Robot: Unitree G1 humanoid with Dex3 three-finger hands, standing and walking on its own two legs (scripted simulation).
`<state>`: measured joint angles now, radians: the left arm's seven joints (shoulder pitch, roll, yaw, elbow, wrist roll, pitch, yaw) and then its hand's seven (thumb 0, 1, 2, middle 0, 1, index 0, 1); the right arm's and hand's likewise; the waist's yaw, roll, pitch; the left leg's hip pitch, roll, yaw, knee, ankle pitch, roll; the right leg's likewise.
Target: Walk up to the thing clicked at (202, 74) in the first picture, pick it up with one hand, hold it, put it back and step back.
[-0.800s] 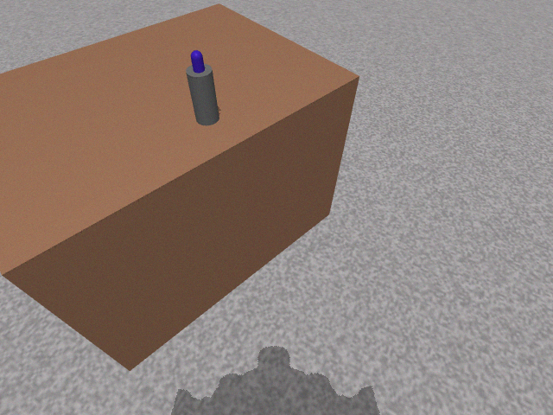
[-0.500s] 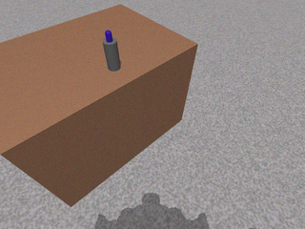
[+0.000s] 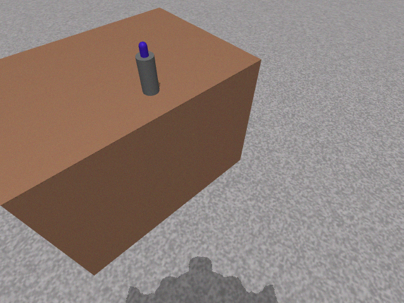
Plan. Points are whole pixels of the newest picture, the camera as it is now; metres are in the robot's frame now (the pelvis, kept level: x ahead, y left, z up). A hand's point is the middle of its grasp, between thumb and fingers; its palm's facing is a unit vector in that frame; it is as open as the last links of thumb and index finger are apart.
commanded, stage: stand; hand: right
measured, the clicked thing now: (147, 68) +0.80 +0.20 +0.01
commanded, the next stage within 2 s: walk up in 0.32 s
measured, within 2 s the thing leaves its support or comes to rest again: neither
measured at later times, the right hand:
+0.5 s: hand out of the picture +0.10 -0.25 -0.15, palm faces -0.19 +0.91 -0.37, open 7.4 cm
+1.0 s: hand (286, 225) +0.32 -0.21 -0.15, palm faces -0.41 +0.79 -0.46, open 7.4 cm
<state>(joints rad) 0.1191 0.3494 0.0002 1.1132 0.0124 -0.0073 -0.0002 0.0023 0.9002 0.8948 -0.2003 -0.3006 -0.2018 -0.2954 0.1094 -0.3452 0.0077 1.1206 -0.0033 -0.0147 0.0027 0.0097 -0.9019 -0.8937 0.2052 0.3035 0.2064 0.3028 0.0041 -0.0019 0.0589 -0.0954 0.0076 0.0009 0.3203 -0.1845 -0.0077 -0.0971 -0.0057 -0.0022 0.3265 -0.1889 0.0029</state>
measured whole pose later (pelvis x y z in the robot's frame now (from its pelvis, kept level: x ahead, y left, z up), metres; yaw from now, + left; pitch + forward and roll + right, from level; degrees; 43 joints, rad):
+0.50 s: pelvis +0.01 +0.01 -0.01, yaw +9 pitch -1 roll -1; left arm 0.17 0.39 0.10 0.94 0.06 -0.04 -0.04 0.00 0.90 0.89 -0.20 -0.30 -0.20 -0.30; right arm 0.24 -0.38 -0.06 0.99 -0.03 0.02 0.07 0.01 -0.90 -0.89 0.21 0.30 0.21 0.30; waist 0.03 -0.02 0.06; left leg -0.39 0.04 0.01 0.82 -0.40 0.01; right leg -0.10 -0.05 -0.15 0.39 -0.28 -0.01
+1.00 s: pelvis +0.18 +0.03 -0.03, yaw +25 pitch -2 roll +1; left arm 0.27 0.46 0.13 0.78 0.06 0.04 -0.10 0.00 0.90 0.90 -0.20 -0.30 -0.20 -0.30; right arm 0.44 -0.40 -0.04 0.78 -0.03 -0.09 -0.02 0.01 -0.89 -0.89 0.21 0.30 0.21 0.30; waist 0.01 -0.07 0.05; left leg -0.24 0.00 -0.15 0.67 -0.41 -0.04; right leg -0.47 -0.09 0.01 0.81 -0.34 -0.03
